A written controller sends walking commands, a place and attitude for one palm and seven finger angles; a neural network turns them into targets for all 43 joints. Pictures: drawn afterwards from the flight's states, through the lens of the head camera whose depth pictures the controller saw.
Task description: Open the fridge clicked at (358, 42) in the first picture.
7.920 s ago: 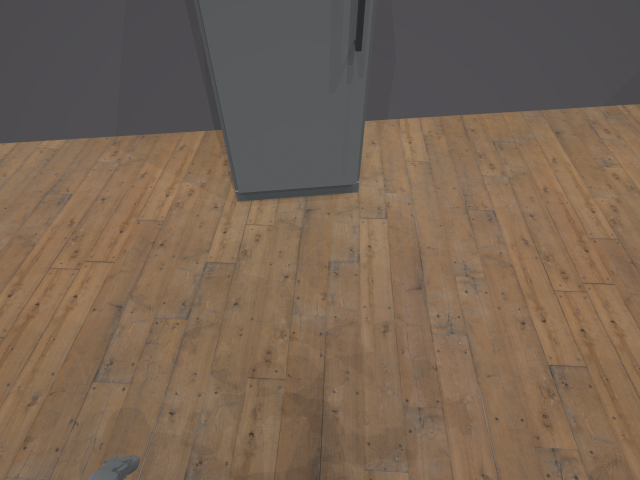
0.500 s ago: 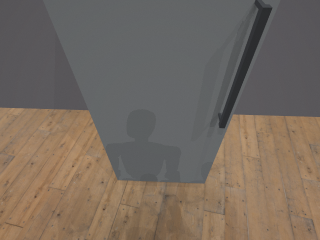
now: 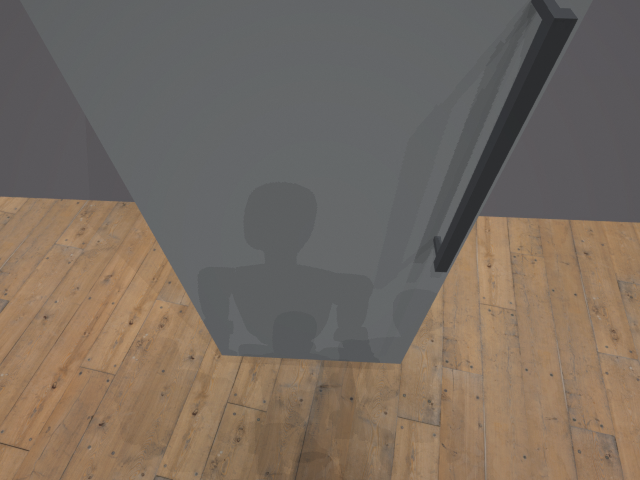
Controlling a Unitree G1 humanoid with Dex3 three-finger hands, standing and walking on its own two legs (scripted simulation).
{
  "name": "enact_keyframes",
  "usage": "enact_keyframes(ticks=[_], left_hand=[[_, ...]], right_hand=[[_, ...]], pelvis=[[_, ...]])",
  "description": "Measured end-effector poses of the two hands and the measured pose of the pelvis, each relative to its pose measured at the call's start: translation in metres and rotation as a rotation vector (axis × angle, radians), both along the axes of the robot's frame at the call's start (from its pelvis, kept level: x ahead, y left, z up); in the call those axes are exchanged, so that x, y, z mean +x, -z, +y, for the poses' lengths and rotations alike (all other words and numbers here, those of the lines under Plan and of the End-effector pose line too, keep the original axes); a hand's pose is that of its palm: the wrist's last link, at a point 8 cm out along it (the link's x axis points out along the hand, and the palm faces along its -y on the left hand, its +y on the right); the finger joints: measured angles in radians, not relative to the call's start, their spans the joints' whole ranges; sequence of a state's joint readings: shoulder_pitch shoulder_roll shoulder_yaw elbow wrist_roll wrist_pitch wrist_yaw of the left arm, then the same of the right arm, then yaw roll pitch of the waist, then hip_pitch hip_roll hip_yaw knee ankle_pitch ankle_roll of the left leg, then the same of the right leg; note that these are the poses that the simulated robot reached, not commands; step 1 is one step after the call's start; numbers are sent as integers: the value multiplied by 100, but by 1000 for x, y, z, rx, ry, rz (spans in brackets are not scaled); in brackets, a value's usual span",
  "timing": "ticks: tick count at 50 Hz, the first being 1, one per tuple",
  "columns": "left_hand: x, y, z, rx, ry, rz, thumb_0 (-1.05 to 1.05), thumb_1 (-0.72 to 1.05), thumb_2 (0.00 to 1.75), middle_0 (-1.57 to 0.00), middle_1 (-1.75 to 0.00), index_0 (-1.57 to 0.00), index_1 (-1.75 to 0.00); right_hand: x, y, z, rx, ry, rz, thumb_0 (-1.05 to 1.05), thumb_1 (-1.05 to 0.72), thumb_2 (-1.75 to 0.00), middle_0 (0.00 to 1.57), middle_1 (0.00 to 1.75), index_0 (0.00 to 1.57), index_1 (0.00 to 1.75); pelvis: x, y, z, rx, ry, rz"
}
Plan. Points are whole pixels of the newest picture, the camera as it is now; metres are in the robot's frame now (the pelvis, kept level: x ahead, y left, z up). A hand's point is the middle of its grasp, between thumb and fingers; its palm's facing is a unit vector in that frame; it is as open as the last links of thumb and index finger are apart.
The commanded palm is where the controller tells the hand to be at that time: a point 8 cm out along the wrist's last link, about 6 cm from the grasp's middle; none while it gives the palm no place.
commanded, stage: come to a stop and stand still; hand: right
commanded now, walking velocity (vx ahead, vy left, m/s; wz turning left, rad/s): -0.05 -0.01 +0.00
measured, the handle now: (477, 170) +0.45 -0.17 +0.14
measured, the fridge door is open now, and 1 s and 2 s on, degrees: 0 0 0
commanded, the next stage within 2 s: look again from close up in 1.54 s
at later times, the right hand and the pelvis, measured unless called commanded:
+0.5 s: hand out of the picture +0.00 -0.15 -0.17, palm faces +0.05 +0.98 -0.20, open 7.2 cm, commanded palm none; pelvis -0.03 +0.03 +0.01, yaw +0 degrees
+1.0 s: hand out of the picture -0.06 -0.13 -0.17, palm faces +0.03 +0.99 -0.16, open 7.4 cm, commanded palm none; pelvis -0.04 +0.02 +0.00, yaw +0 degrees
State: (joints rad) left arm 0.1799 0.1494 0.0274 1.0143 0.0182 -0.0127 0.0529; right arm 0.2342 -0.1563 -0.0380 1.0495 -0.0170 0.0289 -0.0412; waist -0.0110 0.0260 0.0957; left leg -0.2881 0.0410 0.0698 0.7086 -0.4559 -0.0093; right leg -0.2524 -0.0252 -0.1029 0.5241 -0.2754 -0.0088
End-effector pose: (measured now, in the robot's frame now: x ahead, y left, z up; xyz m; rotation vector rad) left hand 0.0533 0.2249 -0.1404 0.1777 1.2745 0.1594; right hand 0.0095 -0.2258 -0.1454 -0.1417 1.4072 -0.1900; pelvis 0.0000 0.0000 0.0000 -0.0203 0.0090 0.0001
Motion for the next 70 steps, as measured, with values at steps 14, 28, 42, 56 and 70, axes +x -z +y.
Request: enact_keyframes(ticks=[14,28,42,56,70], left_hand=[[-19,7,28,-36,-29,30,0,93,90,-20,-30,-20,-30],[-81,-1,22,-47,-9,116,1,92,90,-20,-30,-20,-30],[-129,-2,7,-91,-31,223,0,91,90,-20,-30,-20,-30],[-110,2,-7,-56,-56,35,1,92,90,-20,-30,-20,-30],[-126,0,-28,-65,-31,84,1,91,90,-20,-30,-20,-30]], right_hand=[[19,-9,24,-28,-38,-132,0,-92,-90,20,30,20,30],[-28,-12,30,7,-13,-66,0,-93,-90,20,30,20,30],[-75,-8,56,58,21,39,1,-91,-90,20,30,20,30],[-65,-1,21,30,-30,-58,1,-91,-90,20,30,20,30],[-74,-10,-12,3,-23,-53,1,-91,-90,20,30,20,30]], pelvis=[[-12,1,29,7,13,-3],[-31,-9,33,8,9,-38],[-35,-10,37,9,13,-30],[-50,-2,7,23,1,-54],[-57,-6,-14,14,5,-34]])
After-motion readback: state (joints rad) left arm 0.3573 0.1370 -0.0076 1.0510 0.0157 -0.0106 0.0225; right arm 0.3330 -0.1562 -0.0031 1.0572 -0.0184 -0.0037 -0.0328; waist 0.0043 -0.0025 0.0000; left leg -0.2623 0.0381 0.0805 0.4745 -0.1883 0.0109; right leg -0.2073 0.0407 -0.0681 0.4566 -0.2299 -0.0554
